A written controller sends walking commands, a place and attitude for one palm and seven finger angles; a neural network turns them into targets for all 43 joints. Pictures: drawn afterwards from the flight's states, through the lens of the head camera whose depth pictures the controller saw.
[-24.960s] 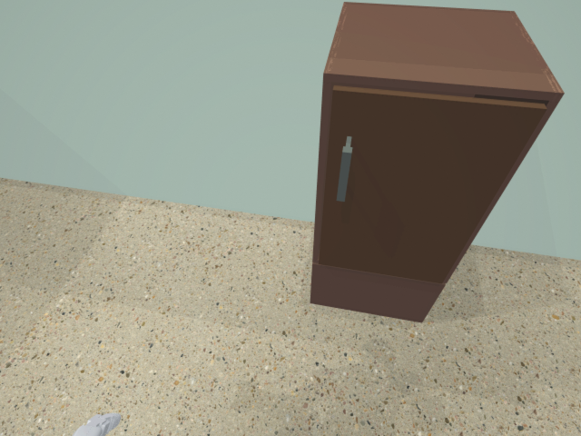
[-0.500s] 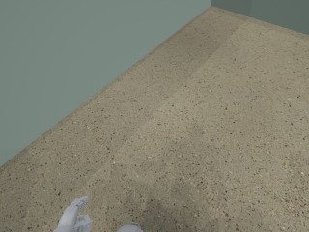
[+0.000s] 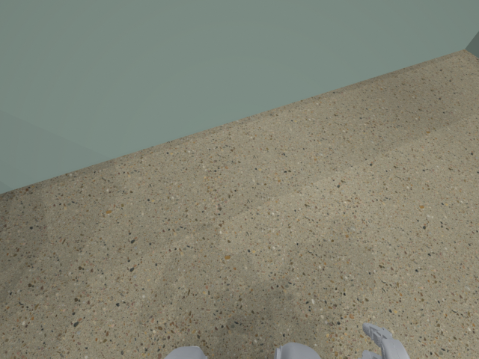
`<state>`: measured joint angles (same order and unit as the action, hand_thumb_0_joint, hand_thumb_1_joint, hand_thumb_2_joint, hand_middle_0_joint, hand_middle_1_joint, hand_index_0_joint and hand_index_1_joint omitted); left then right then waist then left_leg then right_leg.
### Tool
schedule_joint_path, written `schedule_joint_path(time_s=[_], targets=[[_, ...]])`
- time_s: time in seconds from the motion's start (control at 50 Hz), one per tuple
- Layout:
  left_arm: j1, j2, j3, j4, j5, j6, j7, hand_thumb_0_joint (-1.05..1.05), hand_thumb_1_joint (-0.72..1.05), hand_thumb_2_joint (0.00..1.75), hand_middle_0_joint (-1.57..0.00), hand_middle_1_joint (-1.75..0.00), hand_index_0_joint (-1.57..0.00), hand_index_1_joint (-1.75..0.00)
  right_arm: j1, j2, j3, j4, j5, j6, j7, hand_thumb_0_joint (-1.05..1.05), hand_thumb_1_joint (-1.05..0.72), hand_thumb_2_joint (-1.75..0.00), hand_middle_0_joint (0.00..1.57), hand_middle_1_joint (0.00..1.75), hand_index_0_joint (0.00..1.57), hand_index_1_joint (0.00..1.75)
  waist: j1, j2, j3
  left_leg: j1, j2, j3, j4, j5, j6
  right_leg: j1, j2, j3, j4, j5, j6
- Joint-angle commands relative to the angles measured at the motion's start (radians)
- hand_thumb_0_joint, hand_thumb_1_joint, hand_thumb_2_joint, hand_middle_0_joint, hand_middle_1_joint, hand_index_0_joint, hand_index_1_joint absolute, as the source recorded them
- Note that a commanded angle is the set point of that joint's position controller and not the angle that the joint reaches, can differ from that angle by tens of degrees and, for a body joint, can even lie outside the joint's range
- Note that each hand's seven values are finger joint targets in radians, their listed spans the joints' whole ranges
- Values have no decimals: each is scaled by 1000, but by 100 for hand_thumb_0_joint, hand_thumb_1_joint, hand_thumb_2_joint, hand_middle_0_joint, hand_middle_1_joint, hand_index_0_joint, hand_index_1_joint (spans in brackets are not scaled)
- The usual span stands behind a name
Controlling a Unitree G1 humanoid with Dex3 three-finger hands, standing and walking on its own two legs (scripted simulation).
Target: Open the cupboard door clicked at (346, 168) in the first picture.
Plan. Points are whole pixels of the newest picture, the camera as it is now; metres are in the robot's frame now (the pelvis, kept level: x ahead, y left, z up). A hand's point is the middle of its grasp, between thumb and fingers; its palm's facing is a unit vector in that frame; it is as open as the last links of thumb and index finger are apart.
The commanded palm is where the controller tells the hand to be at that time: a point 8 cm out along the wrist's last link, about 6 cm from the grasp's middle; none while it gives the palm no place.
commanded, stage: turn to face it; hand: left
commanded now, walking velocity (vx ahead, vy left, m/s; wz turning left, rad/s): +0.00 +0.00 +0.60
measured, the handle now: out of the picture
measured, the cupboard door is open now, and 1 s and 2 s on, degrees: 46 46 46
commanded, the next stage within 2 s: none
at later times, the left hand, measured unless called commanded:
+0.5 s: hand out of the picture +0.08 +0.16 -0.14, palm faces +0.25 -0.93 -0.27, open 7.4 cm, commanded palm none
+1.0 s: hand out of the picture -0.03 +0.20 -0.15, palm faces +0.57 -0.78 -0.25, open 7.4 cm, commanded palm none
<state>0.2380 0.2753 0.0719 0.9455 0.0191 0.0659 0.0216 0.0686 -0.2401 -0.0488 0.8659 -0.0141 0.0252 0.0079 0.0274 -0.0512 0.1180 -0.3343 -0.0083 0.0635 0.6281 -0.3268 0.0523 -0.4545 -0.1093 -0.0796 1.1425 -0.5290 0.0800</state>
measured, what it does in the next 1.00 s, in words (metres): steps on the spot, turning left: right foot, then left foot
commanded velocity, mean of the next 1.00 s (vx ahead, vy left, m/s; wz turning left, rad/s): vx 0.00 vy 0.00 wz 0.60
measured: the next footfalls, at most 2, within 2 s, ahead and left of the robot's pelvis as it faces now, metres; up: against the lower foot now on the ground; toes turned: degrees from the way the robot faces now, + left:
right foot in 0.34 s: +0.07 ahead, -0.16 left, +0.00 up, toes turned +9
left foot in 0.72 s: +0.01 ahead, +0.07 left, +0.00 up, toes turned +32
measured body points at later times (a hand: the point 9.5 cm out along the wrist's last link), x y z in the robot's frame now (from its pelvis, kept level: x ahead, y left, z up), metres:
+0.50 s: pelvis +0.02 -0.06 +0.01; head +0.09 -0.06 +0.45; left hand +0.06 +0.21 -0.12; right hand +0.14 -0.30 -0.15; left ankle -0.05 +0.06 -0.64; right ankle +0.03 -0.16 -0.73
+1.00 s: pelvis +0.02 -0.03 +0.01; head +0.06 +0.02 +0.46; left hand -0.06 +0.25 -0.13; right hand +0.24 -0.19 -0.12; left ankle -0.03 +0.05 -0.73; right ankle +0.10 -0.18 -0.65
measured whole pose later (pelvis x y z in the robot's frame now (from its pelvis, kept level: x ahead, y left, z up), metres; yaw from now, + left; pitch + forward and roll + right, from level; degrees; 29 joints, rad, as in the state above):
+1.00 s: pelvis +0.02 -0.03 +0.01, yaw +34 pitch +2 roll -1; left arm 0.15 0.27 0.08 0.89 0.02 0.06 0.01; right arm 0.14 -0.22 -0.05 0.91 -0.02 0.03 0.00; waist 0.01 -0.02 0.10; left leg -0.28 -0.03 -0.03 0.48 -0.24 0.05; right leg -0.50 -0.09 0.00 1.04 -0.40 0.09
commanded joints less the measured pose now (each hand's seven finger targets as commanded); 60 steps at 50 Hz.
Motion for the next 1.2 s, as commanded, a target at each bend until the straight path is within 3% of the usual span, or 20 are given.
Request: schedule_joint_path(time_s=[0.0,0.16,0.26,0.28,0.3,0.32,0.36,0.42,0.58,0.66,0.68,0.7,0.72,0.84,1.04,1.1,1.12,1.14,1.16,1.18], targets=[[-20,62,15,-108,0,-33,-11,0,90,90,-20,-30,-20,-30,77,-207,-49,-35,-4,-16,-22,0,-90,-90,20,30,20,30,-34,165,-171,197,247,-239,-248,602,109,-107,-3,77,14,122,17],[-118,51,9,-169,-3,-38,-11,0,90,90,-20,-30,-20,-30,109,-204,-66,-27,-12,-10,-12,0,-90,-90,20,30,20,30,-53,209,-156,144,214,-336,-253,462,112,-12,54,61,-255,114,12],[-29,56,13,-162,-11,-59,-4,0,90,90,-20,-30,-20,-30,68,-193,-77,-43,-6,0,-15,0,-90,-90,20,30,20,30,-5,199,-204,48,165,-391,-146,469,70,258,106,39,-606,253,-14],[14,91,21,-153,-8,-70,2,0,90,90,-20,-30,-20,-30,69,-165,-73,-50,3,-1,-11,0,-90,-90,20,30,20,30,15,127,-222,-51,116,-366,-79,340,23,407,44,90,-745,349,-30],[46,176,42,-150,9,-79,12,0,90,90,-20,-30,-20,-30,87,-99,-65,-65,12,-3,-4,0,-90,-90,20,30,20,30,28,-142,-247,-249,-17,-204,121,2,-58,556,-211,331,-827,461,-112],[36,215,38,-160,13,-75,14,0,90,90,-20,-30,-20,-30,87,-98,-66,-78,8,-1,-1,0,-90,-90,20,30,20,30,26,-213,-230,-264,-69,-109,373,-317,-92,459,-411,423,-832,620,-225],[-32,135,20,-162,0,-78,21,0,90,90,-20,-30,-20,-30,77,-105,-65,-41,-2,21,1,0,-90,-90,20,30,20,30,-14,-205,-164,-281,8,-136,619,-222,-103,363,-307,303,-791,717,-238],[-79,82,8,-171,1,-79,20,0,90,90,-20,-30,-20,-30,81,-77,-51,-13,1,32,18,0,-90,-90,20,30,20,30,-41,-152,-146,-251,39,-79,568,-110,-123,363,-211,81,-759,804,-190],[42,143,29,-116,8,-76,13,0,90,90,-20,-30,-20,-30,-16,-44,-27,-26,6,25,26,0,-90,-90,20,30,20,30,20,-155,-155,-133,20,35,174,-138,-109,454,-248,0,-693,921,-189],[12,155,41,-113,0,-71,3,0,90,90,-20,-30,-20,-30,81,-83,-37,-14,2,10,21,0,-90,-90,20,30,20,30,-47,-99,-198,124,4,52,-125,59,-76,321,-238,-74,-528,779,-123],[6,127,37,-130,-7,-67,-3,0,90,90,-20,-30,-20,-30,163,-161,-57,0,-5,0,19,0,-90,-90,20,30,20,30,-97,71,-258,324,128,-98,-204,285,-19,145,-182,-118,-338,563,-65],[-40,50,14,-179,-12,-61,-10,0,90,90,-20,-30,-20,-30,243,-282,-89,9,-12,-2,11,0,-90,-90,20,30,20,30,-143,394,-262,424,418,-490,-240,695,149,-144,-25,-113,-95,-134,10],[-111,73,6,-201,1,-44,1,0,90,90,-20,-30,-20,-30,292,-283,-82,33,-4,5,2,0,-90,-90,20,30,20,30,-153,277,-262,378,453,-477,-227,696,201,-163,-29,30,-6,-158,-7],[-48,63,19,-113,1,-36,-12,0,90,90,-20,-30,-20,-30,101,-190,-51,-20,-5,-18,-25,0,-90,-90,20,30,20,30,-38,169,-190,230,243,-262,-261,582,107,-121,-6,85,28,137,12],[-126,47,9,-167,-8,-42,-8,0,90,90,-20,-30,-20,-30,123,-200,-68,-11,-13,-5,-15,0,-90,-90,20,30,20,30,-57,221,-176,175,203,-382,-236,499,111,29,75,62,-335,93,2],[-52,53,12,-153,-13,-51,-2,0,90,90,-20,-30,-20,-30,84,-198,-76,-24,-9,3,-16,0,-90,-90,20,30,20,30,-21,219,-191,74,176,-422,-183,473,88,211,109,48,-530,188,-15],[-13,69,17,-144,-13,-59,1,0,90,90,-20,-30,-20,-30,70,-185,-75,-31,-3,4,-14,0,-90,-90,20,30,20,30,3,169,-198,0,146,-419,-143,410,58,329,100,52,-664,280,-21],[35,119,29,-139,-5,-71,8,0,90,90,-20,-30,-20,-30,78,-138,-70,-41,5,3,-10,0,-90,-90,20,30,20,30,26,26,-233,-143,74,-353,-27,200,-2,504,-40,179,-814,323,-53],[45,200,42,-140,12,-75,16,0,90,90,-20,-30,-20,-30,75,-79,-61,-63,10,0,-4,0,-90,-90,20,30,20,30,34,-252,-210,-300,-90,-125,228,-236,-92,540,-330,433,-861,453,-171],[28,204,26,-149,4,-70,14,0,90,90,-20,-30,-20,-30,77,-111,-65,-63,-3,5,1,0,-90,-90,20,30,20,30,21,-172,-184,-270,-51,-140,445,-296,-87,393,-393,397,-841,540,-237]])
